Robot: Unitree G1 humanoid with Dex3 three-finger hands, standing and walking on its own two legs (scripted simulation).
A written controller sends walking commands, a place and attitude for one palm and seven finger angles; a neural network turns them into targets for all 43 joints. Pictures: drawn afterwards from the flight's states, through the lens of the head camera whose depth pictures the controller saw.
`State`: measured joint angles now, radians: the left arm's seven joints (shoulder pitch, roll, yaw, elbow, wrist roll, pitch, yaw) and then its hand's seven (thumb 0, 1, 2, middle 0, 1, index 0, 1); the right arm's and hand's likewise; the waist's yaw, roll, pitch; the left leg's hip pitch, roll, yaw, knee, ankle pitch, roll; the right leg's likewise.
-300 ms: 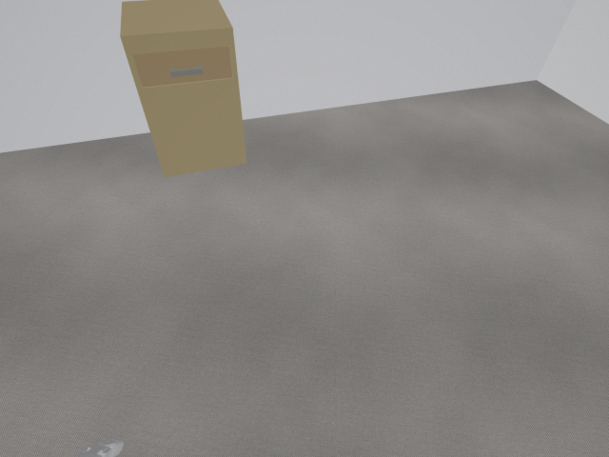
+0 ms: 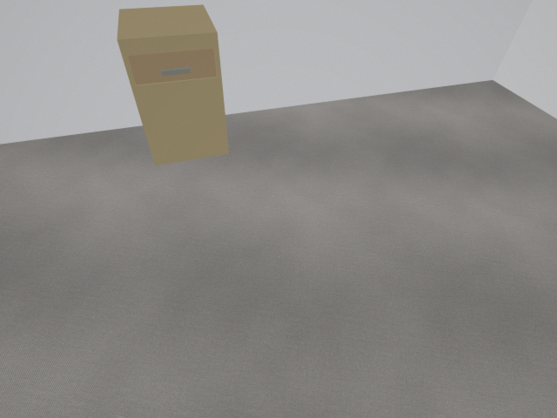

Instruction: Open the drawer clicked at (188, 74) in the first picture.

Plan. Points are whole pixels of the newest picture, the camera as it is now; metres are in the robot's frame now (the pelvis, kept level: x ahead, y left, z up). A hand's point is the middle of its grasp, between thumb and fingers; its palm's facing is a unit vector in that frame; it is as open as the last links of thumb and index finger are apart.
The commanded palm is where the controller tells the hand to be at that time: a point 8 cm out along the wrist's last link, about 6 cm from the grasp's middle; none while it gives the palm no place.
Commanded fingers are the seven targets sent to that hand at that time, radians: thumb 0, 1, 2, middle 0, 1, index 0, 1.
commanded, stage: stand and wait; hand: left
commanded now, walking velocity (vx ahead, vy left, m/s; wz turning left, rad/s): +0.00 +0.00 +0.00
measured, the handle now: (175, 69) +1.59 +0.58 -0.22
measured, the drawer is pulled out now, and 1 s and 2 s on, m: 0.00 0.00 0.00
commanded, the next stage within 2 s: look at it before walking up in 0.52 s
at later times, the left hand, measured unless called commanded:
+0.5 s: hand out of the picture +0.06 +0.24 -0.15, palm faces -0.04 -0.95 -0.32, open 7.4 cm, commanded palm none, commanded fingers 0.00 0.90 0.90 -0.20 -0.30 -0.20 -0.30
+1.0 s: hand out of the picture +0.07 +0.23 -0.15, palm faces -0.05 -0.95 -0.32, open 7.4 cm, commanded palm none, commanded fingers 0.00 0.90 0.90 -0.20 -0.30 -0.20 -0.30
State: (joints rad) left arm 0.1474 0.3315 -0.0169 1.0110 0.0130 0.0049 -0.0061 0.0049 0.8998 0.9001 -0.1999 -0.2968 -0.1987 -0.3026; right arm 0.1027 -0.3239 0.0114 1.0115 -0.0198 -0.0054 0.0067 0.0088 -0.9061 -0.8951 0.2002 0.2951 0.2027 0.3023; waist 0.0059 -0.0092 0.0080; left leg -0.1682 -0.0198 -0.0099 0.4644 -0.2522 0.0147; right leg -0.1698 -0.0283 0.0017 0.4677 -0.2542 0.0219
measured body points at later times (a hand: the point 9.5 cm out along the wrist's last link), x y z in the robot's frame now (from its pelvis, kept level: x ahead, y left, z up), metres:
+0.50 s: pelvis -0.01 -0.01 +0.00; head -0.02 -0.01 +0.45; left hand +0.06 +0.28 -0.13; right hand +0.05 -0.31 -0.13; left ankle +0.00 +0.11 -0.74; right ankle +0.00 -0.13 -0.74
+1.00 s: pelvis +0.00 -0.01 +0.01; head +0.00 -0.01 +0.45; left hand +0.07 +0.28 -0.13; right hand +0.07 -0.31 -0.13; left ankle +0.00 +0.11 -0.74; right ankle +0.00 -0.13 -0.74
